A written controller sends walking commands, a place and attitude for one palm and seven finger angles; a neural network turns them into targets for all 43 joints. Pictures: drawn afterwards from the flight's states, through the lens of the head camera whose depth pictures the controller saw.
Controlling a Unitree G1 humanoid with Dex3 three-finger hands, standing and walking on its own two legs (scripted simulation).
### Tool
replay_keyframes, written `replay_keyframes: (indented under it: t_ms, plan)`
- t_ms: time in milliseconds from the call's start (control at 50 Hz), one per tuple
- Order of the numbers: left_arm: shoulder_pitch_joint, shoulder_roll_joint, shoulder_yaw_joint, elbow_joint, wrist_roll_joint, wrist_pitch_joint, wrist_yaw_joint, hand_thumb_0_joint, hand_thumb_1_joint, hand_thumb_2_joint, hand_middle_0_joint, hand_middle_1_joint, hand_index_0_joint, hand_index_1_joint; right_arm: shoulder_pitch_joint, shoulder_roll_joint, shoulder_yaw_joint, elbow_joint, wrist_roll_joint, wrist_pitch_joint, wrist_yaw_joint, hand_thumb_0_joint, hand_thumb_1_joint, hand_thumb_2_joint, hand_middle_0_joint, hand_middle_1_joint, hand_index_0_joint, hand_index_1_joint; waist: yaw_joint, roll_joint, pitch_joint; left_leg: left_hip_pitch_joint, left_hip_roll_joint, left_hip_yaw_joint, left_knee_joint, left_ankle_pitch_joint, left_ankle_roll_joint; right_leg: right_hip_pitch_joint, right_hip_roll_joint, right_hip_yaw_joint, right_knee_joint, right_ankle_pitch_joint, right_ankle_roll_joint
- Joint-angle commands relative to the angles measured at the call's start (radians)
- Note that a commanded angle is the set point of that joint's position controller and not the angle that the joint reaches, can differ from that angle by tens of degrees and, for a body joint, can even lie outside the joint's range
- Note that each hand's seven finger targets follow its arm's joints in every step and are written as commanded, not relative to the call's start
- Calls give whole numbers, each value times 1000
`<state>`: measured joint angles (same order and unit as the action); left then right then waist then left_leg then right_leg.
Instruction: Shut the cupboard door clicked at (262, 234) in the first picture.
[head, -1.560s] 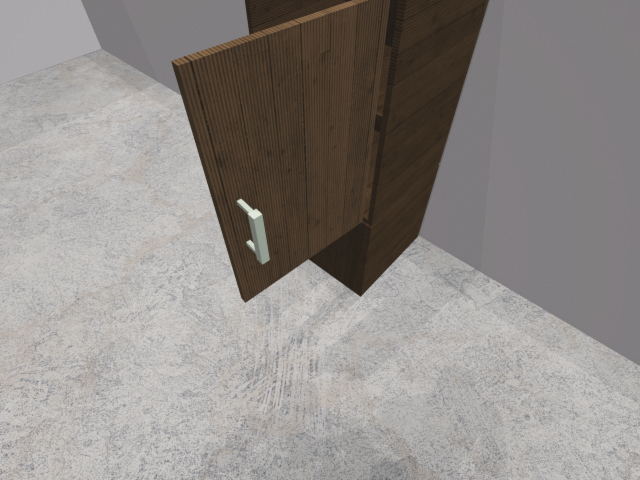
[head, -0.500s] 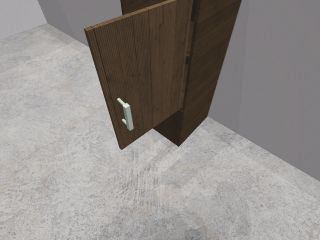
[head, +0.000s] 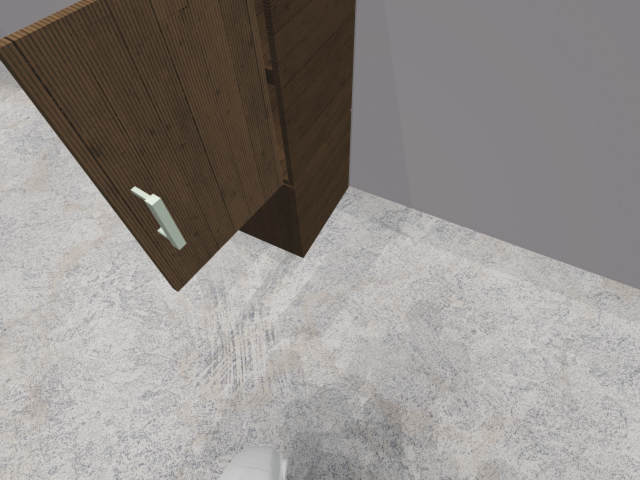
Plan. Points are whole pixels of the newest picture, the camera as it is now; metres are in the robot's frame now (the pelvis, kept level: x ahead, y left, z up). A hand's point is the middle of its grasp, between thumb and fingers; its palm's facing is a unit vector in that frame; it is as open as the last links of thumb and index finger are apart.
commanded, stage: walk to a spot facing it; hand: left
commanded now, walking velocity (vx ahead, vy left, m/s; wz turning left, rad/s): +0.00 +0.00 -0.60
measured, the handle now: (159, 218) +0.52 +0.35 -0.09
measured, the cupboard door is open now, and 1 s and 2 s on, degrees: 83 83 83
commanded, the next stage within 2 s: turn to face it in 1.86 s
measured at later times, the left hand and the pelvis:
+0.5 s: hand (203, 454) +0.16 +0.19 -0.17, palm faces -0.25 -0.92 -0.30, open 7.4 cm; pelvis -0.01 -0.01 -0.02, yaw -17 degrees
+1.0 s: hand (336, 387) +0.26 +0.01 -0.17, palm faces -0.62 -0.76 -0.22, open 7.4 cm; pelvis +0.02 -0.07 -0.02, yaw -35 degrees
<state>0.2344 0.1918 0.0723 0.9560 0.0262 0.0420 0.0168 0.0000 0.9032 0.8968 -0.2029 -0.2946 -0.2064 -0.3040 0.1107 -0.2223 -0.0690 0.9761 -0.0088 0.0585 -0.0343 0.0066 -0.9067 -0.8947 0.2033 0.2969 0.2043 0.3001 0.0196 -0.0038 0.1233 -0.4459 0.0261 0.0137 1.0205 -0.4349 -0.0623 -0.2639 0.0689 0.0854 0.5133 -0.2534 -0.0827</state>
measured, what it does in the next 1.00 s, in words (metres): steps on the spot, turning right: left foot, then right foot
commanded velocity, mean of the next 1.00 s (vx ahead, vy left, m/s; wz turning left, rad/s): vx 0.12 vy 0.00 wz -0.59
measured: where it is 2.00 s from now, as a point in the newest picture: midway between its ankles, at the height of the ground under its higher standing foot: (468, 443)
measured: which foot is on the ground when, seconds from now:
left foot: up 0.00-0.22, down 0.24-0.46, up 0.48-0.66, down 0.68-0.96, up 0.98-1.00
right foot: down 0.00-0.22, up 0.24-0.46, down 0.48-0.68, up 0.70-0.96, down 0.98-1.00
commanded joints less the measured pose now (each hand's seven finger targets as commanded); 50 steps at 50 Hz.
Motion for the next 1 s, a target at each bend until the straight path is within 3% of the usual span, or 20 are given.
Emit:
replay_keyframes:
  t_ms: [0,160,200,220,300,400,420,440,460,620,640,660,680,780,860,900,920,940,960,980]
  plan:
    - [63,212,54,-58,-2,-21,10,0,900,900,-200,-300,-200,-300,-43,-68,-12,-103,4,-25,-9,0,-900,-900,200,300,200,300,25,-126,-161,-47,-4,-35,-91,3,3,195,-257,334,-145,497,-118]
    - [-32,211,56,-99,-7,-10,3,0,900,900,-200,-300,-200,-300,78,-89,-12,-99,13,-51,-22,0,-900,-900,200,300,200,300,-48,-102,-213,327,-7,-46,-592,176,33,-8,-169,371,-57,374,-24]
    - [-43,129,35,-145,-21,-9,-21,0,900,900,-200,-300,-200,-300,107,-245,-37,-113,-15,-64,-29,0,-900,-900,200,300,200,300,-53,311,-175,495,407,-445,-782,283,205,-353,42,77,266,-282,97]
    - [-74,167,41,-175,-7,-16,-28,0,900,900,-200,-300,-200,-300,92,-254,-34,-138,-18,-59,-31,0,-900,-900,200,300,200,300,-47,236,-135,346,512,-467,-768,356,292,-327,-22,-5,468,-361,127]
    - [-94,136,37,-158,-8,-1,-52,0,900,900,-200,-300,-200,-300,22,-192,-18,-158,-34,-64,-24,0,-900,-900,200,300,200,300,-1,243,-139,298,286,-90,-612,766,197,-247,-82,-71,519,-276,137]
    - [-25,149,35,-139,-10,-13,-63,0,900,900,-200,-300,-200,-300,58,-240,-36,-154,-22,-50,-10,0,-900,-900,200,300,200,300,10,176,-179,210,231,16,-426,603,100,78,-25,-199,74,-10,104]
    - [28,205,44,-126,-6,-19,-57,0,900,900,-200,-300,-200,-300,47,-216,-35,-171,-14,-46,-2,0,-900,-900,200,300,200,300,34,65,-165,84,181,58,-306,413,50,196,-95,-100,-34,186,72]
    - [66,332,68,-120,6,-24,-39,0,900,900,-200,-300,-200,-300,44,-128,-19,-205,-2,-45,3,0,-900,-900,200,300,200,300,47,-294,-187,-135,33,151,-61,-60,-15,300,-382,329,-142,450,-46]
    - [119,370,70,-113,-6,-21,-27,0,900,900,-200,-300,-200,-300,3,-149,-7,-224,4,-37,-3,0,-900,-900,200,300,200,300,101,-302,-202,-116,42,13,92,-255,1,197,-482,422,-179,441,-161]
    - [-127,253,42,-152,-7,-1,-15,0,900,900,-200,-300,-200,-300,213,-100,8,-110,0,-54,1,0,-900,-900,200,300,200,300,-80,-103,-215,321,6,53,-509,132,10,-118,-209,225,-32,77,-26]
    - [-137,203,28,-175,-12,7,-26,0,900,900,-200,-300,-200,-300,256,-172,-3,-100,-14,-63,-5,0,-900,-900,200,300,200,300,-93,65,-189,417,129,-103,-673,-7,63,-289,-102,147,72,-216,28]
    - [-160,141,14,-210,-16,11,-39,0,900,900,-200,-300,-200,-300,299,-284,-24,-105,-39,-73,-9,0,-900,-900,200,300,200,300,-116,357,-144,414,432,-486,-860,-229,178,-446,23,-51,389,-389,95]
    - [-228,186,28,-249,-10,-2,-56,0,900,900,-200,-300,-200,-300,271,-316,-26,-119,-33,-79,-21,0,-900,-900,200,300,200,300,-101,211,-101,264,520,-536,-907,-264,264,-424,-83,-13,528,-326,99]
    - [-225,110,9,-190,0,-16,-94,0,900,900,-200,-300,-200,-300,240,-205,0,-101,-35,-104,0,0,-900,-900,200,300,200,300,-59,198,-108,362,294,-54,-755,259,159,-366,-127,-131,481,-144,116]
    - [-264,89,-1,-192,-4,-29,-99,0,900,900,-200,-300,-200,-300,304,-213,-8,-73,-35,-102,8,0,-900,-900,200,300,200,300,-90,217,-141,368,306,74,-676,399,133,-175,-89,-222,211,-166,96]
    - [-188,106,10,-158,-2,-34,-96,0,900,900,-200,-300,-200,-300,279,-221,-11,-75,-31,-98,12,0,-900,-900,200,300,200,300,-45,179,-148,268,293,124,-561,346,99,33,-56,-254,62,-94,76]
    - [-47,156,26,-115,0,-41,-87,0,900,900,-200,-300,-200,-300,243,-209,-10,-88,-23,-98,19,0,-900,-900,200,300,200,300,30,86,-189,133,240,187,-373,336,59,264,-58,-214,-26,-51,39]
    - [121,291,60,-65,7,-54,-69,0,900,900,-200,-300,-200,-300,179,-130,7,-139,-2,-99,30,0,-900,-900,200,300,200,300,110,-236,-254,-190,123,283,-44,78,2,539,-331,189,-146,-96,-68]
    - [215,362,77,-35,-17,-52,-51,0,900,900,-200,-300,-200,-300,57,-123,14,-202,-2,-97,25,0,-900,-900,200,300,200,300,160,-321,-224,-355,75,124,167,-238,-6,495,-497,474,-246,60,-172]
    - [153,363,70,-52,-18,-46,-39,0,900,900,-200,-300,-200,-300,50,-146,4,-203,0,-94,27,0,-900,-900,200,300,200,300,118,-224,-164,-373,127,23,209,-204,-4,349,-502,477,-278,-210,-211]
